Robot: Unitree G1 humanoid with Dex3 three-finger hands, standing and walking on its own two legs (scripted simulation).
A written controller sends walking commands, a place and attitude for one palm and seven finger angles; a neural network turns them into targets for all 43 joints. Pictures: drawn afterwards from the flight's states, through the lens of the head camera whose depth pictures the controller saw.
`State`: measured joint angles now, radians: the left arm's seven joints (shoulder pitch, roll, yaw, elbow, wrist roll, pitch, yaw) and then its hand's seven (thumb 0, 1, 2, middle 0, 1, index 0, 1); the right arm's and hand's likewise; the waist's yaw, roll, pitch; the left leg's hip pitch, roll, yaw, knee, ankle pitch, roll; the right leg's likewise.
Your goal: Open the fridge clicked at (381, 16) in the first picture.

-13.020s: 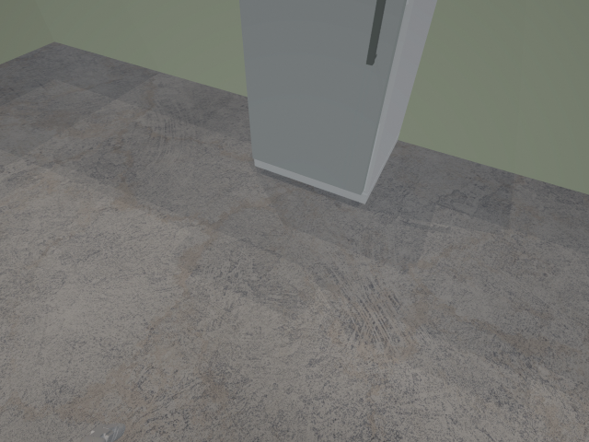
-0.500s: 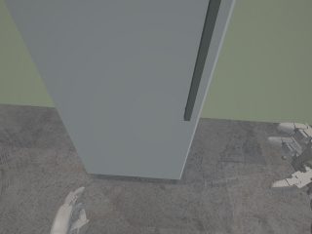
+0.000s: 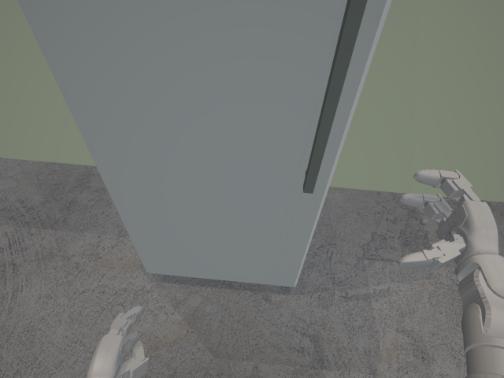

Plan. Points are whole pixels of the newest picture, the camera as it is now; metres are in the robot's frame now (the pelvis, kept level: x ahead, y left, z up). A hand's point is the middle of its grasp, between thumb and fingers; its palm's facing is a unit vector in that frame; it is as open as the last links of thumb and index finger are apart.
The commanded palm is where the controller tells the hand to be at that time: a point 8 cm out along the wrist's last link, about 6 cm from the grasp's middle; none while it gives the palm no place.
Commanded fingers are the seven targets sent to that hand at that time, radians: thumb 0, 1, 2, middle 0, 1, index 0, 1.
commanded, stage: move the hooked fingers beside the handle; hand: right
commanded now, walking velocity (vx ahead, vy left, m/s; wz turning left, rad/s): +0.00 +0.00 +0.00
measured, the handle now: (332, 85) +0.55 -0.10 +0.21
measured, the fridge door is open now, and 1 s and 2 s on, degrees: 0 0 0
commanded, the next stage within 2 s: feel for the door with the fingertips in 2.00 s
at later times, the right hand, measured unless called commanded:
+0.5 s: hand (386, 192) +0.39 -0.19 +0.11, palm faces +0.02 +1.00 +0.00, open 14.0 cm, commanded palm +0.37 -0.25 +0.11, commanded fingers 0.00 0.50 -0.30 0.30 1.20 0.30 1.20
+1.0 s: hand (361, 163) +0.46 -0.17 +0.11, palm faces +0.03 +1.00 +0.01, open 14.0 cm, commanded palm +0.44 -0.22 +0.10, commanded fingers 0.00 0.50 -0.30 0.30 1.20 0.30 1.20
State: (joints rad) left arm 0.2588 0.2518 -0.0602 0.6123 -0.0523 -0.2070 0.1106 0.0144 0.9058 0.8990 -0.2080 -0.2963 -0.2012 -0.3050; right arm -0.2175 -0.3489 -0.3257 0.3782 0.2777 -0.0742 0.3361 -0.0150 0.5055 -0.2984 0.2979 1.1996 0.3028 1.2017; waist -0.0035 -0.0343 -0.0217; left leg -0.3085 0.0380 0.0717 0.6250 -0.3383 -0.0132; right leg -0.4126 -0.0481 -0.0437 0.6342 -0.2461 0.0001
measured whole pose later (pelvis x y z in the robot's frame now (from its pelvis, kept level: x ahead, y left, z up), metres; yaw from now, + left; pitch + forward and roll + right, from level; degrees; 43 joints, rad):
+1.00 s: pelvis +0.01 +0.00 -0.01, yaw +1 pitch +9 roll +1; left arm 0.35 0.26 -0.01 0.67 -0.03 -0.04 0.06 0.01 0.91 0.90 -0.21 -0.30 -0.20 -0.30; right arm -0.72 -0.35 -0.31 0.94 0.15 -0.25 0.17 -0.02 0.51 -0.30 0.30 1.20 0.30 1.20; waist 0.08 -0.02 -0.06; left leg -0.50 0.03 0.05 0.73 -0.38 -0.01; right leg -0.60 -0.07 -0.05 0.74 -0.30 0.00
